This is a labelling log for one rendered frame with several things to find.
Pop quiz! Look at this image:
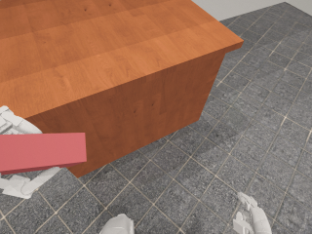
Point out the sponge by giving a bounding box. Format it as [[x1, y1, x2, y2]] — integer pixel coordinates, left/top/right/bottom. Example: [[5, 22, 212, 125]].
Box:
[[0, 133, 87, 176]]

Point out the right robot hand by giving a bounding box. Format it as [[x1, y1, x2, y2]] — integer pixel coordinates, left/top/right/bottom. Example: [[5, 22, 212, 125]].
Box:
[[233, 192, 272, 234]]

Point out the left robot hand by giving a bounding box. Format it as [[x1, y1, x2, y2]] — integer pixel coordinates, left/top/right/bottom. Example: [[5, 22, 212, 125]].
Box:
[[0, 105, 60, 199]]

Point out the table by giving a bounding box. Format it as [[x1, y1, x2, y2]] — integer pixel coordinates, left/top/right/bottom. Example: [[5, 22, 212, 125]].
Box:
[[0, 0, 244, 178]]

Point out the left robot thigh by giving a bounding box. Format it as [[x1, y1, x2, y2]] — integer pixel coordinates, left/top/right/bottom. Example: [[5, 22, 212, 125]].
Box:
[[99, 215, 135, 234]]

